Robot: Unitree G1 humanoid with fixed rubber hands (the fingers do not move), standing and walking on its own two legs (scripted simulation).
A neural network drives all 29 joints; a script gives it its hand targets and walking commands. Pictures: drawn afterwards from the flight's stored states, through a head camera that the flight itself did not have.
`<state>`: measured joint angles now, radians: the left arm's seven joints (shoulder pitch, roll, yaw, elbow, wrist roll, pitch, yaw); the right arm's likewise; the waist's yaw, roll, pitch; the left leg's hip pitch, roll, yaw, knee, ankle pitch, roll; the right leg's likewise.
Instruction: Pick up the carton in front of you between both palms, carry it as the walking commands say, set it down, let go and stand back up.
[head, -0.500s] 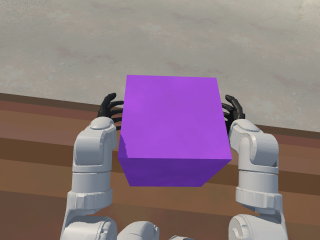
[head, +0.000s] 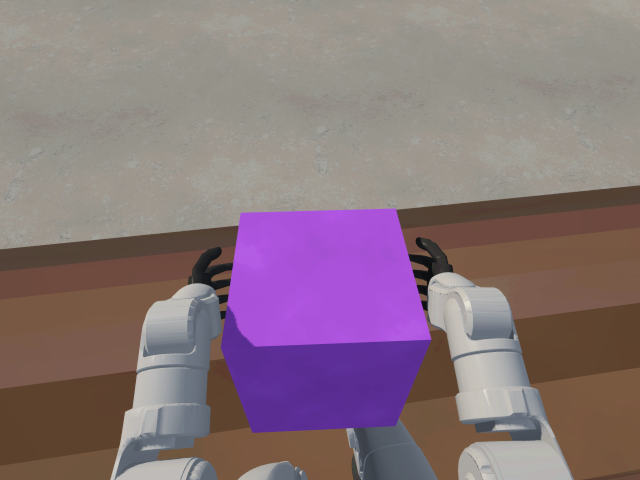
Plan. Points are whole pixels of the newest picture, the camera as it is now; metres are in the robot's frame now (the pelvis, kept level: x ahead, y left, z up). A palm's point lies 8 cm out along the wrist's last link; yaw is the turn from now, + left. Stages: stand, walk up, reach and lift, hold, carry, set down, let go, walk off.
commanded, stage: carry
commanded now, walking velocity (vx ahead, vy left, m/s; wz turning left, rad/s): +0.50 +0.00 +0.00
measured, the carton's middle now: (321, 324) +0.32 -0.04 -0.05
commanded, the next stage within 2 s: none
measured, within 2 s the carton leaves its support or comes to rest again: neither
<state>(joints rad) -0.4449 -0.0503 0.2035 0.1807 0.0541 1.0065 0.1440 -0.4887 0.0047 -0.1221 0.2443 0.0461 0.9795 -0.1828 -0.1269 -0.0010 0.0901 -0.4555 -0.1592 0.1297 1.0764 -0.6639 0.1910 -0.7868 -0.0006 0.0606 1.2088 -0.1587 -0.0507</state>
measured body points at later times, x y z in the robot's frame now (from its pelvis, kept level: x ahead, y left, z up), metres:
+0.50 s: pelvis +0.41 +0.06 -0.25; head +0.39 +0.07 +0.20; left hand +0.76 +0.23 -0.13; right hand +0.76 -0.08 -0.14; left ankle +0.50 +0.14 -0.97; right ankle +0.25 -0.04 -0.78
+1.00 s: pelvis +0.78 +0.07 -0.46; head +0.78 +0.09 -0.01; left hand +1.11 +0.26 -0.38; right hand +1.14 -0.04 -0.37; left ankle +0.75 +0.19 -1.04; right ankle +0.78 +0.03 -1.15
